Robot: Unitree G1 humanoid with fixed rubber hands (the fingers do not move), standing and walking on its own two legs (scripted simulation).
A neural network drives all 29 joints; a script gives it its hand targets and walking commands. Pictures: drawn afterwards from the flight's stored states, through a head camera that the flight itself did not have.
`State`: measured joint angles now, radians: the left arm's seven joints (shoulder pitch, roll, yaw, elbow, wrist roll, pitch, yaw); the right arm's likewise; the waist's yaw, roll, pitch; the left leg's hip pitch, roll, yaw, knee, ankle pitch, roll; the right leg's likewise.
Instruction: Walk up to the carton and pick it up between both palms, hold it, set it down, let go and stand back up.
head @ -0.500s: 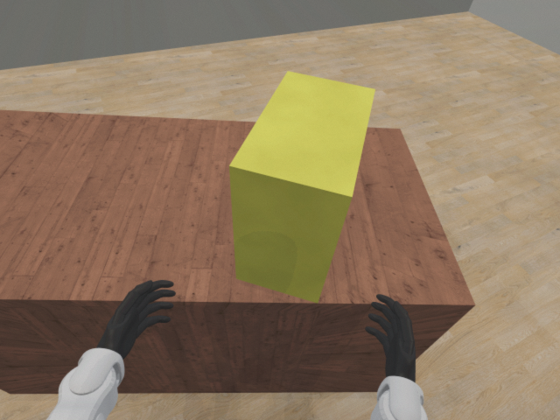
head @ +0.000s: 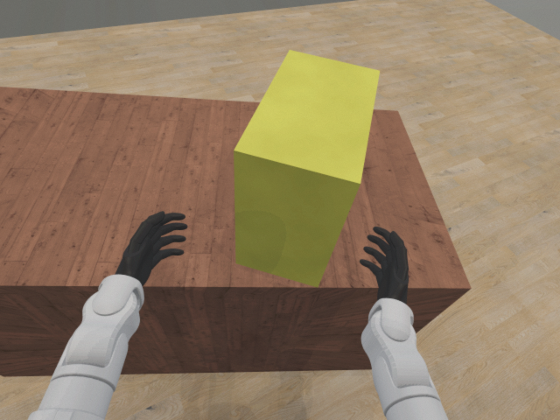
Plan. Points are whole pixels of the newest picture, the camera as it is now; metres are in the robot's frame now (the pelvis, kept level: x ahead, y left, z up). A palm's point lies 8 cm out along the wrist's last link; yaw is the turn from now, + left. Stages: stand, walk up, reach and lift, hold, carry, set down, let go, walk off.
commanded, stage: reach and lift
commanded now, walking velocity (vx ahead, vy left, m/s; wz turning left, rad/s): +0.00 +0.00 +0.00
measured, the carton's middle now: (304, 172) +0.52 -0.03 +0.03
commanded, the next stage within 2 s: none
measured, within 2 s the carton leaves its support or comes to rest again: neither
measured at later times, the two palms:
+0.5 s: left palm (159, 196) +0.38 +0.19 +0.09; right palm (407, 235) +0.35 -0.16 +0.09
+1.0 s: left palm (175, 137) +0.45 +0.18 +0.14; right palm (412, 179) +0.41 -0.16 +0.14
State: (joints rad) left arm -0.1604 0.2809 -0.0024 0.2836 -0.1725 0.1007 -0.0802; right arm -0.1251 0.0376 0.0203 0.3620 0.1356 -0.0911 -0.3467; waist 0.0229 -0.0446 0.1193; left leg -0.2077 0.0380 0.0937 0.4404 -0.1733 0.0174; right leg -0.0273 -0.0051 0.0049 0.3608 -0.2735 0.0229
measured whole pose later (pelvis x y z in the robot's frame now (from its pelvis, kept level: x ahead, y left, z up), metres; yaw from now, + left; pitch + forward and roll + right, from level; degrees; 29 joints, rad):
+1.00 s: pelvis +0.00 -0.01 +0.00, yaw +0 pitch +5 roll -1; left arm -0.87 0.36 0.04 0.75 -0.18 0.35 -0.01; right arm -0.80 -0.08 -0.02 0.64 0.30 0.28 -0.37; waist -0.09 -0.04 -0.02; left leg -0.36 0.05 0.08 0.41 -0.13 0.01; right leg -0.18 0.01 -0.01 0.34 -0.24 0.02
